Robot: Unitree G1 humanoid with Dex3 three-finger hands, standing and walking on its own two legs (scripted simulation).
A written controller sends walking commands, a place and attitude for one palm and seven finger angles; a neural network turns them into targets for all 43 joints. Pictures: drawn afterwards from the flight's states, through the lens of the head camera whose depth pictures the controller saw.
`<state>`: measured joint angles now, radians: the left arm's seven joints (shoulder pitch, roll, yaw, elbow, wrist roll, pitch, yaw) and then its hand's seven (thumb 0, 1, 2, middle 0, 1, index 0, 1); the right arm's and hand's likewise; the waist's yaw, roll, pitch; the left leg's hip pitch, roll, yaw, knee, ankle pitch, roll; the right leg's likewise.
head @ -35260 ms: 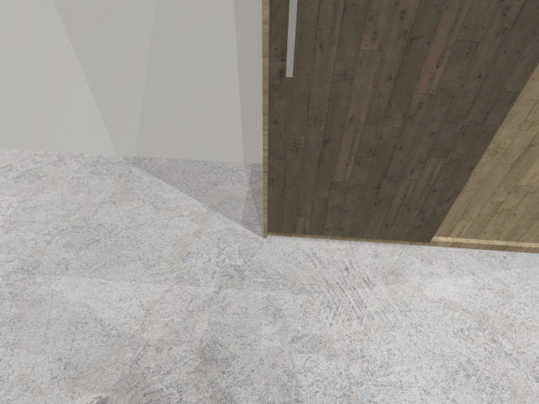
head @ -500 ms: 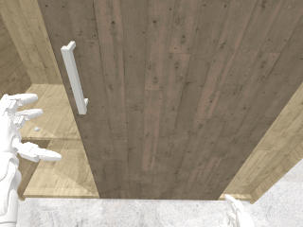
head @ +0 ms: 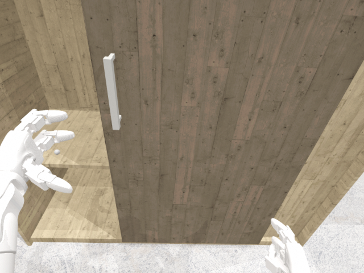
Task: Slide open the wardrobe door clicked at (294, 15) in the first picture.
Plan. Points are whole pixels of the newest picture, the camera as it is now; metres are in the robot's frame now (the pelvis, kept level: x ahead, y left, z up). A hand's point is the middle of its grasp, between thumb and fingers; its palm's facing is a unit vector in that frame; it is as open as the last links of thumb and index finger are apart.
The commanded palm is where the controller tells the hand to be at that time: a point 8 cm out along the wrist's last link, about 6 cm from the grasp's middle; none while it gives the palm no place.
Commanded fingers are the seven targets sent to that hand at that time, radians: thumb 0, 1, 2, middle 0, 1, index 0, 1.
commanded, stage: relax the arm and regain balance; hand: left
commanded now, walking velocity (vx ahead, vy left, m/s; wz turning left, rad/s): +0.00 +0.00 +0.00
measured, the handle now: (114, 93) +0.50 +0.26 +0.19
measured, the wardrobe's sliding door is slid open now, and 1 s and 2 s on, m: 0.48 0.48 0.48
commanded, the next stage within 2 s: none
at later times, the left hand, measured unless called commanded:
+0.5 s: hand out of the picture -0.22 +0.31 -0.29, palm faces +0.15 -0.94 -0.30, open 16.6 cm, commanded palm none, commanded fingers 0.00 -0.50 0.30 -0.15 -0.30 -0.15 -0.30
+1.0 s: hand out of the picture -0.76 +0.36 -0.16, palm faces -0.08 -0.94 -0.34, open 16.5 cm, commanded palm none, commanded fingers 0.00 -0.50 0.30 -0.15 -0.30 -0.15 -0.30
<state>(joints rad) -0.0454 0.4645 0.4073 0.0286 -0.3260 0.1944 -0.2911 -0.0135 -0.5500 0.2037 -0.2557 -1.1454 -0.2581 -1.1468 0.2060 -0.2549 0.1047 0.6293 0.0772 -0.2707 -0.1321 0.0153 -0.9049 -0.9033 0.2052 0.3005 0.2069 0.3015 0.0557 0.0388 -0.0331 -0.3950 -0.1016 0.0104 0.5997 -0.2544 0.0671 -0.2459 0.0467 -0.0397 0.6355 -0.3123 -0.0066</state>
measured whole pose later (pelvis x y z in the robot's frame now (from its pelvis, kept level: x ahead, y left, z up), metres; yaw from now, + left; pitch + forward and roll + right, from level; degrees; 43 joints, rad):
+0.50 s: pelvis -0.29 +0.07 -0.11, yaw +7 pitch -13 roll -4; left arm 0.30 0.33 0.08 0.83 0.04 0.17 0.11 0.09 -0.59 0.24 -0.16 -0.33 -0.16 -0.33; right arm 0.41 -0.16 -0.01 0.78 -0.01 0.10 0.00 0.01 -0.91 -0.90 0.20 0.30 0.20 0.30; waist -0.07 -0.10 0.05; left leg -0.48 -0.01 -0.03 1.36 -0.82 0.06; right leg -0.79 -0.04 0.02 1.22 -0.43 0.04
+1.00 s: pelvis -0.76 +0.15 +0.01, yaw +2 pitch -6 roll +2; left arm 0.43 0.24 -0.04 0.91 0.10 0.10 0.06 -0.07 -0.53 0.29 -0.16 -0.30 -0.16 -0.30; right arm 0.39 -0.22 -0.06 0.82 -0.04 0.07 0.00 0.00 -0.91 -0.90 0.20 0.30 0.20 0.30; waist -0.05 -0.02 -0.05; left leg -0.22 -0.03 0.03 1.02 -0.40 -0.02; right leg -0.41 0.01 -0.04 0.63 -0.24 -0.07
